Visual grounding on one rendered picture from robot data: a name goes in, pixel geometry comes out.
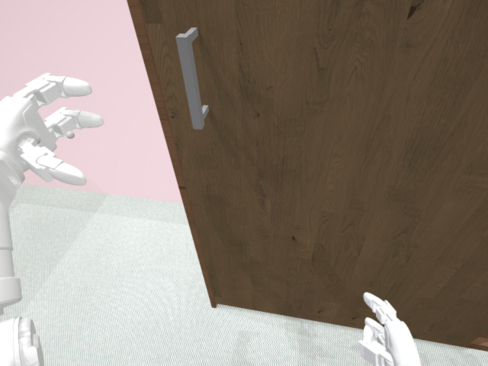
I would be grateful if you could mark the right robot hand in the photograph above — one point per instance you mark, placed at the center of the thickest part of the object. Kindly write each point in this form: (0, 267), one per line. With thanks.
(395, 344)

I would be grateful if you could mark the left robot hand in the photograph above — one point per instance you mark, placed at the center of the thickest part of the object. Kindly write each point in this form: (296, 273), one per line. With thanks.
(20, 122)

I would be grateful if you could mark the robot left upper arm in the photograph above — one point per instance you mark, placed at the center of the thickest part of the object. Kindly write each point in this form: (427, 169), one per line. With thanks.
(19, 343)

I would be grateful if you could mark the robot left forearm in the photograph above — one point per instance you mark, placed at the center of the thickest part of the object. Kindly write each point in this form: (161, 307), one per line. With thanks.
(11, 178)

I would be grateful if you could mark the handle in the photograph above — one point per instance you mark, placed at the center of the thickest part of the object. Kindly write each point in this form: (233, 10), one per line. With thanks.
(186, 55)

